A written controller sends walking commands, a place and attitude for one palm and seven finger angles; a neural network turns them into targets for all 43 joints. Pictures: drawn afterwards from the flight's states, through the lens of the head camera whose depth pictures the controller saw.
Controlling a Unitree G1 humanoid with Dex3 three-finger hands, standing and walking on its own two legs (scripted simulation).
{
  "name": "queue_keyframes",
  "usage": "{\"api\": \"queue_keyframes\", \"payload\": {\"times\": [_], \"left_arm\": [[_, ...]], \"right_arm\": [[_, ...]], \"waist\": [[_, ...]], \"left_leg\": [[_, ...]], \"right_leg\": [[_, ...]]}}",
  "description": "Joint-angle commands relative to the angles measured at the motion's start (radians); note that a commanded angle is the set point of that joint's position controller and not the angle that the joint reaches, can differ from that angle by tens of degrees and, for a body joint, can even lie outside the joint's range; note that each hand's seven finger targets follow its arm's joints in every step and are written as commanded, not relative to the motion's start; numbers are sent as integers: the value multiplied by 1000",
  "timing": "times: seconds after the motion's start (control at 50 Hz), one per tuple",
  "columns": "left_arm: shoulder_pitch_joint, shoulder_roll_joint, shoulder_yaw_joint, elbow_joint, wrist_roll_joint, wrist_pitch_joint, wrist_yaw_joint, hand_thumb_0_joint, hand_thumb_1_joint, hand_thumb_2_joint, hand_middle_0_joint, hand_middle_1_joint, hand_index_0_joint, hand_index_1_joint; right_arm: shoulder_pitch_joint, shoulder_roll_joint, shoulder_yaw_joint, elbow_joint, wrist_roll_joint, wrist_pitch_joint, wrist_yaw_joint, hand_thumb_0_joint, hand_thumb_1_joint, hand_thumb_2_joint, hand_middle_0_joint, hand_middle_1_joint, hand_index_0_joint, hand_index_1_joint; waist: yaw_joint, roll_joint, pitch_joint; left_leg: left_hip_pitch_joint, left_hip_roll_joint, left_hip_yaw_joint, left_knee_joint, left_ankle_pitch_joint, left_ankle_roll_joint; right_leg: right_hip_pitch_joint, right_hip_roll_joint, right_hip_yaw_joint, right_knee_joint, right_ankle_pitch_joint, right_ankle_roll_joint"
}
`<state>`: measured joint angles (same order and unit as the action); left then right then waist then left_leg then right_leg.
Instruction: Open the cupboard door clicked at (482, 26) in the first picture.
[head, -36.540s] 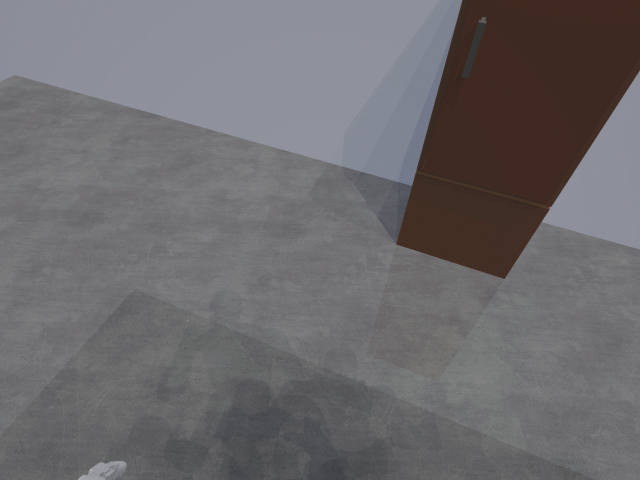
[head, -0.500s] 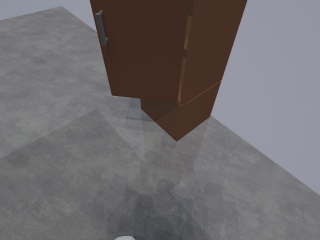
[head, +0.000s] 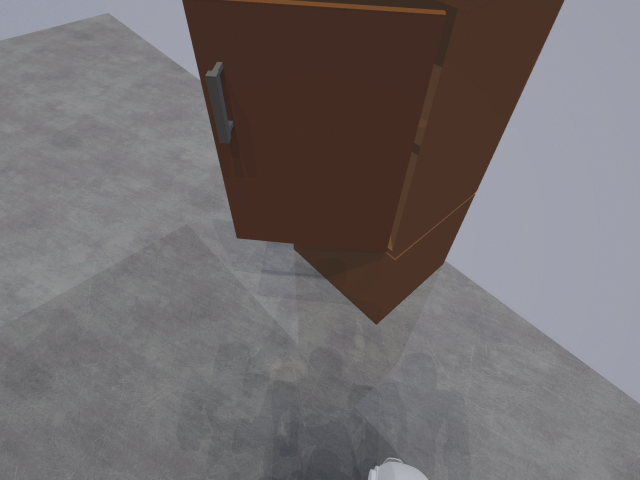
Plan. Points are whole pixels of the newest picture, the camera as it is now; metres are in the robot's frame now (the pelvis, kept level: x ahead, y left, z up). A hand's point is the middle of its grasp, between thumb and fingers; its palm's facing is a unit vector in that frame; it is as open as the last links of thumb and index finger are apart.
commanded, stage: take the last steps up to it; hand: left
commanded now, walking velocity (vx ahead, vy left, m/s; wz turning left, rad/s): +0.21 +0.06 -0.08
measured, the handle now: (221, 103) +0.71 +0.22 +0.08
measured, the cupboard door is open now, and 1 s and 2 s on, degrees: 42 42 42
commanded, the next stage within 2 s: come to a stop and stand still in 0.10 s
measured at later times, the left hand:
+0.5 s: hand (173, 451) +0.19 +0.23 -0.19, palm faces +0.05 -0.97 -0.22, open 7.3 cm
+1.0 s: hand (204, 456) +0.18 +0.18 -0.19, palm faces -0.02 -0.98 -0.19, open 7.4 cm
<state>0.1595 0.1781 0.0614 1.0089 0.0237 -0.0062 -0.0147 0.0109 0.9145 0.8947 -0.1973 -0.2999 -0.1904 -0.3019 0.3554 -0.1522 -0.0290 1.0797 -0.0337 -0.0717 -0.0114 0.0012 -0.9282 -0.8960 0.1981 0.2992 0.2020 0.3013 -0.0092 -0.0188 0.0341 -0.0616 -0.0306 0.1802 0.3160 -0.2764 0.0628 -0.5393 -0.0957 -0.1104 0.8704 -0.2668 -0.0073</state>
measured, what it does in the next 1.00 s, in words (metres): walks ahead: right foot, then left foot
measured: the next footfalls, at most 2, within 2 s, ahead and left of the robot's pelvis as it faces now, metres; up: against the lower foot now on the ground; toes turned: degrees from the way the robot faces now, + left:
right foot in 0.12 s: +0.18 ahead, -0.11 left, +0.00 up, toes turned -7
left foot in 0.40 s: +0.23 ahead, +0.15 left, +0.00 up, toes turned +3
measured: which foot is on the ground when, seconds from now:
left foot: down 0.00-0.14, up 0.16-0.38, down 0.40-0.78, up 0.80-0.98, down 1.00-1.00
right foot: up 0.00-0.10, down 0.12-0.42, up 0.44-0.76, down 0.78-1.00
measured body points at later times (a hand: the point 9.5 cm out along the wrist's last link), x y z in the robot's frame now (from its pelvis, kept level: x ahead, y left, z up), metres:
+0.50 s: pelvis +0.15 +0.04 -0.01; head +0.18 +0.06 +0.44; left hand +0.19 +0.29 -0.18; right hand +0.21 -0.20 -0.15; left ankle +0.19 +0.15 -0.74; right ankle +0.12 -0.09 -0.71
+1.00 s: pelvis +0.13 +0.01 -0.01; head +0.16 +0.02 +0.44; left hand +0.18 +0.24 -0.17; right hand +0.16 -0.25 -0.16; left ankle +0.12 +0.11 -0.75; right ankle +0.10 -0.12 -0.74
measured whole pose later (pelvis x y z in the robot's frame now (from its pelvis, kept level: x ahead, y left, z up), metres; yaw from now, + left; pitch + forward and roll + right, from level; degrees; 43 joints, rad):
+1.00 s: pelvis +0.13 +0.01 -0.01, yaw -2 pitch +2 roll -1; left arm 0.24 0.17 0.03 1.00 0.02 0.02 0.02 0.01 0.91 0.89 -0.20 -0.30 -0.20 -0.30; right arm 0.22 -0.21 -0.06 1.03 -0.01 0.03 -0.01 0.01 -0.91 -0.90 0.20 0.30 0.20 0.30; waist -0.02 0.00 0.03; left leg -0.27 0.02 0.03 0.57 -0.28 -0.01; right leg -0.24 0.00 -0.03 0.54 -0.32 0.01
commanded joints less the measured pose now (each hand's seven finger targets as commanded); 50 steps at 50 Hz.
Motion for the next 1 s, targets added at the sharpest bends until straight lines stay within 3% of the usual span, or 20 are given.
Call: {"api": "queue_keyframes", "payload": {"times": [0.0,0.04,0.08,0.1,0.12,0.16,0.24,0.34,0.36,0.38,0.4,0.44,0.5,0.68,0.72,0.76,0.8,0.86,0.92,0.98], "left_arm": [[-47,32,-3,-79,0,-16,-2,0,900,900,-200,-300,-200,-300],[8,51,4,-71,1,-22,0,0,900,900,-200,-300,-200,-300],[221,113,26,-8,5,-38,7,0,900,900,-200,-300,-200,-300],[333,204,50,19,9,-48,17,0,900,900,-200,-300,-200,-300],[348,251,54,19,-14,-46,20,0,900,900,-200,-300,-200,-300],[197,167,42,-25,-14,-37,41,0,900,900,-200,-300,-200,-300],[52,86,5,-46,-5,-48,47,0,900,900,-200,-300,-200,-300],[69,129,16,-26,-8,-13,49,0,900,900,-200,-300,-200,-300],[78,115,15,-33,-12,-2,47,0,900,900,-200,-300,-200,-300],[112,80,10,-42,-18,13,45,0,900,900,-200,-300,-200,-300],[127,64,5,-45,-23,25,48,0,900,900,-200,-300,-200,-300],[123,64,6,-46,-19,45,50,0,900,900,-200,-300,-200,-300],[103,87,18,-42,-17,47,48,0,900,900,-200,-300,-200,-300],[157,88,17,-72,-11,58,30,0,900,900,-200,-300,-200,-300],[229,107,21,-53,-2,49,30,0,900,900,-200,-300,-200,-300],[146,237,30,-83,15,33,39,0,900,900,-200,-300,-200,-300],[46,240,19,-129,13,34,36,0,900,900,-200,-300,-200,-300],[29,166,5,-96,8,11,44,0,900,900,-200,-300,-200,-300],[93,166,0,-51,-3,3,44,0,900,900,-200,-300,-200,-300],[147,98,-20,-30,-27,7,40,0,900,900,-200,-300,-200,-300]], "right_arm": [[98,-133,-16,1,0,0,-11,0,-900,-900,200,300,200,300],[89,-129,-12,14,2,5,-11,0,-900,-900,200,300,200,300],[53,-129,-9,6,19,3,-9,0,-900,-900,200,300,200,300],[79,-99,-13,-17,31,3,-4,0,-900,-900,200,300,200,300],[77,-108,-16,-33,31,12,-3,0,-900,-900,200,300,200,300],[-44,-85,-19,-48,22,28,-3,0,-900,-900,200,300,200,300],[49,0,1,-9,26,66,-2,0,-900,-900,200,300,200,300],[51,-27,-14,-17,24,83,-9,0,-900,-900,200,300,200,300],[47,-77,-25,-30,20,80,-12,0,-900,-900,200,300,200,300],[23,-147,-38,-56,13,73,-17,0,-900,-900,200,300,200,300],[-6,-205,-49,-78,10,77,-26,0,-900,-900,200,300,200,300],[-66,-210,-48,-101,0,78,-37,0,-900,-900,200,300,200,300],[-77,-211,-50,-105,-1,79,-51,0,-900,-900,200,300,200,300],[-163,-246,-72,-133,4,88,-40,0,-900,-900,200,300,200,300],[-180,-227,-73,-142,16,97,-32,0,-900,-900,200,300,200,300],[-201,-117,-53,-173,28,111,-13,0,-900,-900,200,300,200,300],[-210,-106,-48,-181,25,119,8,0,-900,-900,200,300,200,300],[-179,-105,-45,-140,24,112,0,0,-900,-900,200,300,200,300],[-129,-85,-30,-102,26,91,-7,0,-900,-900,200,300,200,300],[-115,-173,-27,-83,15,58,-26,0,-900,-900,200,300,200,300]], "waist": [[-7,80,52],[27,51,45],[126,-22,-45],[148,-204,-128],[127,-228,-156],[90,-54,30],[-20,-109,-37],[-24,-53,-112],[-18,19,-109],[0,170,-106],[-1,254,-88],[5,200,-28],[-12,191,-69],[7,213,-133],[38,103,-114],[22,-290,6],[3,-170,28],[-15,-195,17],[-6,-118,-68],[31,176,-118]], "left_leg": [[15,298,-139,-66,499,101],[-31,278,-120,30,525,77],[-198,179,-60,313,467,6],[-425,43,-1,592,91,-51],[-491,22,-76,859,-338,-69],[-556,118,-188,882,-224,-70],[-281,121,-141,553,-118,-107],[-125,62,-95,188,176,-115],[-86,120,-147,147,313,-86],[-97,283,-333,100,557,-8],[-172,405,-429,37,678,97],[-224,422,-428,32,677,158],[-100,394,-353,111,900,157],[-140,365,-309,83,498,96],[-259,269,-251,151,227,26],[-391,38,-120,453,-262,-90],[-314,48,-168,638,-243,-80],[-350,54,-160,589,-192,-84],[-211,37,-133,201,-48,-94],[-86,254,-365,72,460,19]], "right_leg": [[56,13,-2,-158,26,-15],[201,42,-14,-244,50,-29],[554,9,61,-341,202,-70],[756,-247,419,-434,307,-182],[724,-412,606,-585,321,-290],[474,-346,495,-644,167,-257],[269,-184,123,-590,568,-163],[303,-118,87,-401,460,-94],[256,-82,69,-334,336,-53],[189,-7,18,-253,85,3],[200,59,9,-99,-252,30],[139,80,91,158,-367,16],[61,81,133,255,-334,29],[262,75,82,-158,-186,22],[411,71,72,-429,32,13],[270,-243,435,-662,103,-130],[72,-224,385,-677,-137,-188],[245,-138,257,-562,299,-153],[382,-109,225,-417,495,-116],[326,14,136,-350,124,11]]}}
